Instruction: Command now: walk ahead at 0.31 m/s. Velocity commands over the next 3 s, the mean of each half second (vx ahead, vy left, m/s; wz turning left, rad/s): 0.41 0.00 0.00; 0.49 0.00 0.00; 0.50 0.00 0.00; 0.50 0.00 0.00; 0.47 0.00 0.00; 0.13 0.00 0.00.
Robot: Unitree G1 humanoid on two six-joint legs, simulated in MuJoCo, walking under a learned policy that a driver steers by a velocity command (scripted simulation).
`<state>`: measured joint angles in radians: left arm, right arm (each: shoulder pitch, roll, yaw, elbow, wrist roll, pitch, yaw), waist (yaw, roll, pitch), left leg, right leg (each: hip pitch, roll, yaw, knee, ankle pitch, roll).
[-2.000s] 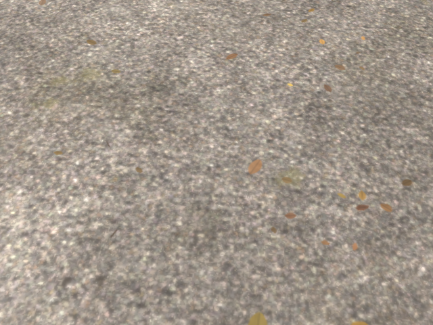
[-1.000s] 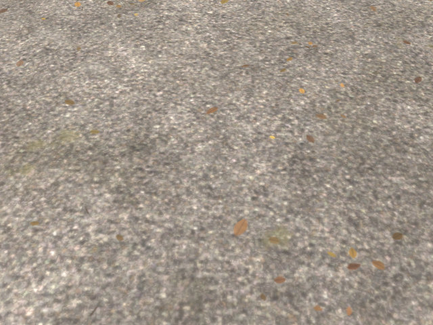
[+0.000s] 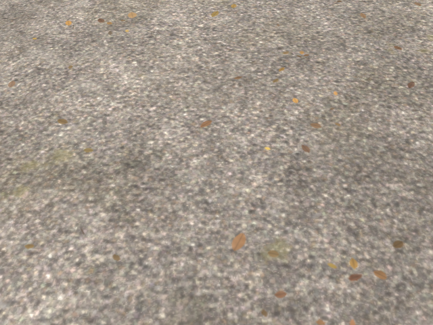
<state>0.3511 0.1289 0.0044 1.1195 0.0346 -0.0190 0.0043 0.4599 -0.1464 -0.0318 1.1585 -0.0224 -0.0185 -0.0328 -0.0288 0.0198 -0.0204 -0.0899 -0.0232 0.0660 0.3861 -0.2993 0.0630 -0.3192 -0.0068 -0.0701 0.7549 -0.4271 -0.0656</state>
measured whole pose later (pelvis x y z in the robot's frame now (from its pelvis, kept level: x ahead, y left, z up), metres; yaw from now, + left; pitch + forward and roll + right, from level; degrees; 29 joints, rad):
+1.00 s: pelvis +0.50 -0.02 +0.00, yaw +0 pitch +0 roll +1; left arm 0.08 0.18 0.04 0.92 0.02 -0.04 -0.03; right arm 0.47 -0.15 -0.03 1.08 -0.01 -0.10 0.00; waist -0.05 -0.03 0.05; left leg 0.04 -0.09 0.10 0.18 -0.23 0.10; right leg -0.64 -0.11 -0.04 0.75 -0.02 -0.04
